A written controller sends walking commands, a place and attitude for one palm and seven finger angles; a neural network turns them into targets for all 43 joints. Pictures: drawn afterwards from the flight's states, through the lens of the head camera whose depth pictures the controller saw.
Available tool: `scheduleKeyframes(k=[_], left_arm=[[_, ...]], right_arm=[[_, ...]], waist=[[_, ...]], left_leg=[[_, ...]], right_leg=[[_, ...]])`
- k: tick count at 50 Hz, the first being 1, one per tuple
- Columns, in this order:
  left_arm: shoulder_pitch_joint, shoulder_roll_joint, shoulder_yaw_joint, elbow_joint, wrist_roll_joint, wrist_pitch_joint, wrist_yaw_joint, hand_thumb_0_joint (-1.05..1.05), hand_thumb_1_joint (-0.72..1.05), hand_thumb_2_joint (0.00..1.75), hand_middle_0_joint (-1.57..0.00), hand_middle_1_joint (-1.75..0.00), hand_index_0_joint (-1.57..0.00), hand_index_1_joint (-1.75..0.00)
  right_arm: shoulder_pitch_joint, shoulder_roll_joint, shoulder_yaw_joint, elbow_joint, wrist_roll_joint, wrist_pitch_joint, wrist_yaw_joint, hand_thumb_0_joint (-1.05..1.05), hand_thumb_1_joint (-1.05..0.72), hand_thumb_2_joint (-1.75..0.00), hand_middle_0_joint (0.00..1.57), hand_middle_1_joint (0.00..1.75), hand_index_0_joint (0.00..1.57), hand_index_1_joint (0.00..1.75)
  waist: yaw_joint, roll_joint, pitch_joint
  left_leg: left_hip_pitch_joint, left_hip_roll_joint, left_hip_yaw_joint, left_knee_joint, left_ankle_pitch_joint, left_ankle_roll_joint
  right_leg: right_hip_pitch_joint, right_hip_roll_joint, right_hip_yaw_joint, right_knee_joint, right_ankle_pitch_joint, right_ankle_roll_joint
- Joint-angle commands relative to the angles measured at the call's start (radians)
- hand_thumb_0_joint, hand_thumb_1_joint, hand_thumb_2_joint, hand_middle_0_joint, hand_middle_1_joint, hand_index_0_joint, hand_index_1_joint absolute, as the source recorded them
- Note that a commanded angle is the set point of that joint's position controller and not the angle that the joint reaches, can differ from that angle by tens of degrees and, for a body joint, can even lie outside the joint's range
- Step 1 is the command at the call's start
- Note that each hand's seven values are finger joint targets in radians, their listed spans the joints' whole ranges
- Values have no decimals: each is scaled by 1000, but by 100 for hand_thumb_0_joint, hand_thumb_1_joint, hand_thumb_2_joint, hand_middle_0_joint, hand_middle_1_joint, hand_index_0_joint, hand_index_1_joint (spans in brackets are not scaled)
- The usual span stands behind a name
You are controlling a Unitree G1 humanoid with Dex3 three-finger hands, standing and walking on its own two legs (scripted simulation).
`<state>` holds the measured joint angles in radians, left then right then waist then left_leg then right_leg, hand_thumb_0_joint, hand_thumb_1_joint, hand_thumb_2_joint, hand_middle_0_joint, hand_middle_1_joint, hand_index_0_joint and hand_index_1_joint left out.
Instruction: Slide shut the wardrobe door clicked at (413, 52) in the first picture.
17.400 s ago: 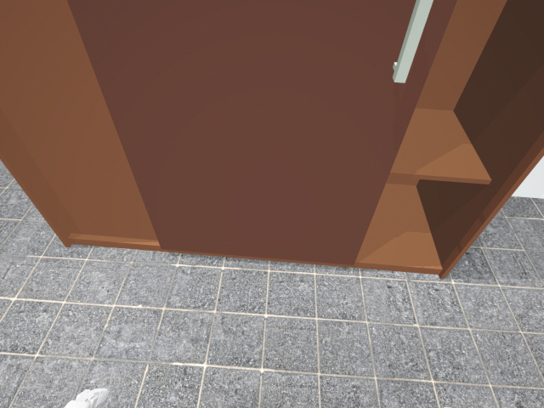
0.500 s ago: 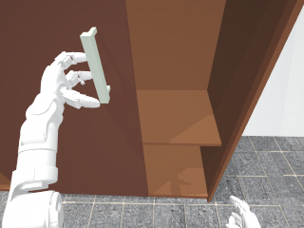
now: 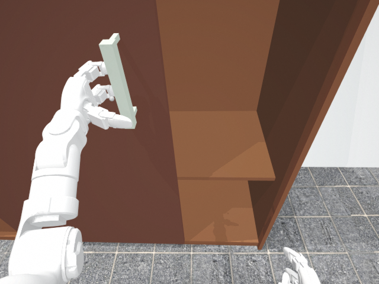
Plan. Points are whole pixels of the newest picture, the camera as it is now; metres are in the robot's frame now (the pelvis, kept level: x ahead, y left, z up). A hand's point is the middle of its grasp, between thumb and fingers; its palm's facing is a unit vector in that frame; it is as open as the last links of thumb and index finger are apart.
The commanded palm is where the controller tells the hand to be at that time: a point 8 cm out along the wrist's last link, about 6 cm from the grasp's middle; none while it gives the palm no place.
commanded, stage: move the hooked fingers beside the handle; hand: left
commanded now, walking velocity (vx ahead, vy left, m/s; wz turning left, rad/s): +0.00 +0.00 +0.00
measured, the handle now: (123, 84) +0.46 +0.17 +0.23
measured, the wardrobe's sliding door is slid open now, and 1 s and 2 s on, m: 0.38 0.38 0.38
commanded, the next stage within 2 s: none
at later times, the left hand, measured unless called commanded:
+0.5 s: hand (103, 99) +0.40 +0.20 +0.23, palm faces +0.06 -1.00 -0.03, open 14.0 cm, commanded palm +0.37 +0.25 +0.23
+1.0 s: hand (87, 99) +0.40 +0.23 +0.23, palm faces +0.09 -1.00 -0.02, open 14.0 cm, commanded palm +0.38 +0.28 +0.23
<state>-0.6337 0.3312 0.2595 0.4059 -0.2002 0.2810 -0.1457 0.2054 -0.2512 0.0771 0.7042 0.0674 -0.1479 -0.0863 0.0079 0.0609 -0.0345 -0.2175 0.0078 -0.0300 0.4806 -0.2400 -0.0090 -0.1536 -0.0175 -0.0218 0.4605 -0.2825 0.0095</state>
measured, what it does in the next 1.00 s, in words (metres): stands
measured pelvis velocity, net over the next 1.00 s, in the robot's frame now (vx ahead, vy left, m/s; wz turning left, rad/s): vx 0.01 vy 0.00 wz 0.01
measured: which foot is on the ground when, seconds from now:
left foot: down 0.00-1.00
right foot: down 0.00-1.00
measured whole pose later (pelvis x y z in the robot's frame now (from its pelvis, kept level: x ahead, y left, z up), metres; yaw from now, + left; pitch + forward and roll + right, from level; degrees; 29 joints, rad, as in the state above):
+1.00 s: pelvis +0.01 +0.00 +0.00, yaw +0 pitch +0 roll -1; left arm -0.61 0.45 0.36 0.48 -0.22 0.25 -0.26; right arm 0.24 -0.28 0.06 0.69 0.07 -0.13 -0.10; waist 0.00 0.06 -0.04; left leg -0.23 0.02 -0.04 0.49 -0.26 -0.01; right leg -0.16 -0.01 -0.03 0.45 -0.29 0.01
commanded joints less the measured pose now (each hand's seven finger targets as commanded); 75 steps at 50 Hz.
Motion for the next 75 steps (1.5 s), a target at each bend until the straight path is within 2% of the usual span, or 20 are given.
scheduleKeyframes(k=[1, 5, 8, 14, 23, 25, 29, 30, 32, 35, 38, 41, 44, 48, 50, 53, 55, 62, 70, 75], left_arm=[[-458, 238, 83, -216, -22, -74, 1, 0, -50, 30, -30, -120, -30, -120], [-393, 280, 119, -225, -3, -62, 10, 0, -50, 30, -30, -120, -30, -120], [-411, 257, 95, -228, -4, -53, 3, 0, -50, 30, -30, -120, -30, -120], [-431, 282, 108, -324, -14, -73, -22, 0, -50, 30, -30, -120, -30, -120], [-424, 211, 34, -256, -19, -24, -35, 0, -50, 30, -30, -120, -30, -120], [-402, 270, 90, -229, -19, -23, -23, 0, -50, 30, -30, -120, -30, -120], [-452, 278, 104, -317, -16, -57, -13, 0, -50, 30, -30, -120, -30, -120], [-432, 314, 130, -310, -12, -67, -10, 0, -50, 30, -30, -120, -30, -120], [-416, 344, 159, -267, -13, -68, -13, 0, -50, 30, -30, -120, -30, -120], [-367, 359, 169, -203, -8, -56, -33, 0, -50, 30, -30, -120, -30, -120], [-395, 357, 138, -141, -10, -39, -64, 0, -50, 30, -30, -120, -30, -120], [-419, 344, 120, -182, -19, -56, -91, 0, -50, 30, -30, -120, -30, -120], [-464, 378, 145, -182, -36, -82, -113, 0, -50, 30, -30, -120, -30, -120], [-497, 390, 142, -151, -38, -113, -120, 0, -50, 30, -30, -120, -30, -120], [-460, 414, 164, -131, -30, -114, -117, 0, -50, 30, -30, -120, -30, -120], [-442, 409, 161, -106, -28, -111, -120, 0, -50, 30, -30, -120, -30, -120], [-415, 455, 196, -56, -24, -108, -124, 0, -50, 30, -30, -120, -30, -120], [-474, 455, 187, -104, -21, -138, -134, 0, -50, 30, -30, -120, -30, -120], [-466, 418, 150, -43, -18, -122, -139, 0, -50, 30, -30, -120, -30, -120], [-484, 406, 140, -108, -22, -132, -136, 0, -50, 30, -30, -120, -30, -120]], right_arm=[[-120, -117, -46, -160, -4, -52, -8, 0, -90, -90, 20, 30, 20, 30], [-117, -119, -51, -168, -5, -41, -2, 0, -90, -90, 20, 30, 20, 30], [-120, -118, -51, -175, -2, -35, -4, 0, -90, -90, 20, 30, 20, 30], [-117, -121, -57, -186, -2, -44, -7, 0, -90, -90, 20, 30, 20, 30], [-124, -125, -54, -172, 6, -33, -10, 0, -90, -90, 20, 30, 20, 30], [-116, -132, -56, -163, 1, -26, -12, 0, -90, -90, 20, 30, 20, 30], [-128, -122, -54, -182, -6, -29, -10, 0, -90, -90, 20, 30, 20, 30], [-120, -123, -54, -177, -7, -25, -8, 0, -90, -90, 20, 30, 20, 30], [-118, -126, -52, -174, -7, -18, -12, 0, -90, -90, 20, 30, 20, 30], [-113, -129, -52, -174, -5, -10, -13, 0, -90, -90, 20, 30, 20, 30], [-105, -135, -49, -174, 3, -5, -21, 0, -90, -90, 20, 30, 20, 30], [-102, -135, -54, -186, 6, -16, -19, 0, -90, -90, 20, 30, 20, 30], [-88, -142, -59, -180, 5, -28, -25, 0, -90, -90, 20, 30, 20, 30], [-73, -148, -59, -163, 6, -40, -28, 0, -90, -90, 20, 30, 20, 30], [-67, -149, -60, -160, 6, -44, -24, 0, -90, -90, 20, 30, 20, 30], [-59, -152, -62, -166, 5, -45, -22, 0, -90, -90, 20, 30, 20, 30], [-47, -159, -63, -160, 4, -40, -21, 0, -90, -90, 20, 30, 20, 30], [-36, -159, -67, -179, 3, -50, -19, 0, -90, -90, 20, 30, 20, 30], [-24, -162, -65, -164, 5, -50, -23, 0, -90, -90, 20, 30, 20, 30], [-27, -157, -66, -175, 4, -51, -19, 0, -90, -90, 20, 30, 20, 30]], waist=[[1, -56, -268], [19, -40, -273], [2, -52, -240], [-3, -6, -316], [-20, -1, -218], [-8, -55, -226], [-5, -32, -310], [2, -27, -312], [0, -62, -293], [7, -40, -257], [-15, -46, -200], [-20, 5, -239], [-30, -41, -280], [-38, -15, -252], [-24, 27, -256], [-24, -3, -265], [-14, -12, -249], [-27, 7, -293], [-33, 20, -239], [-35, 29, -290]], left_leg=[[152, -17, 4, -49, 227, 45], [142, -18, 17, -44, 261, 45], [136, -15, 23, -49, 240, 47], [199, -15, 19, -32, 305, 47], [165, -14, 8, -39, 248, 44], [149, -14, 7, -37, 242, 46], [194, -19, 11, -27, 309, 47], [185, -18, 13, -25, 310, 46], [162, -19, 20, -29, 294, 49], [136, -20, 26, -31, 277, 49], [107, -20, 26, -36, 229, 51], [143, -22, 24, -24, 243, 53], [160, -23, 18, -16, 260, 55], [153, -19, 10, -23, 220, 54], [146, -21, 13, -18, 216, 52], [134, -20, 12, -21, 242, 52], [111, -19, 13, -22, 235, 51], [147, -15, 7, -17, 254, 53], [129, -10, 4, -22, 227, 50], [161, -7, 3, -13, 270, 48]], right_leg=[[1, 28, -26, -62, 285, -30], [24, 26, -25, -55, 320, -31], [2, 28, -25, -62, 307, -26], [23, 30, -22, -50, 366, -32], [-41, 29, -32, -60, 302, -33], [-25, 30, -32, -63, 295, -31], [15, 25, -25, -45, 372, -31], [27, 26, -24, -46, 372, -32], [35, 25, -20, -49, 380, -27], [31, 24, -19, -54, 372, -30], [-3, 22, -20, -66, 333, -27], [-5, 22, -17, -65, 346, -31], [2, 26, -18, -60, 368, -28], [-30, 28, -20, -69, 305, -28], [-27, 27, -17, -69, 292, -32], [-13, 25, -21, -59, 326, -30], [-8, 26, -24, -60, 316, -32], [-19, 29, -23, -54, 323, -32], [-56, 29, -27, -60, 281, -34], [-39, 29, -28, -51, 316, -34]])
